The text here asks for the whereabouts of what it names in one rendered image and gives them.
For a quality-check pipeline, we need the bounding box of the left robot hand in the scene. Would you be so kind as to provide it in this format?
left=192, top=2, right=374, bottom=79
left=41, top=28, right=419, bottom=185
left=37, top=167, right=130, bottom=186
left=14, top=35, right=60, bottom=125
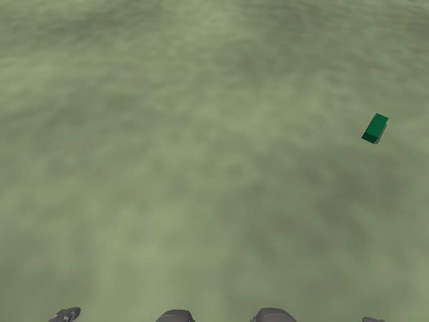
left=48, top=307, right=80, bottom=322

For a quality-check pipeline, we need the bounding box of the carton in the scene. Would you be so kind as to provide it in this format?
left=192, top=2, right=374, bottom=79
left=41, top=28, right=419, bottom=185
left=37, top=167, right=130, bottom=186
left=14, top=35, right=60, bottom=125
left=362, top=113, right=389, bottom=144

